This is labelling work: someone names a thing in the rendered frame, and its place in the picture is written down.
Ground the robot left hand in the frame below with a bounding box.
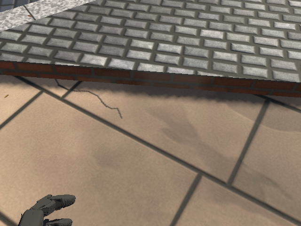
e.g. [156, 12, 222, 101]
[18, 194, 76, 226]

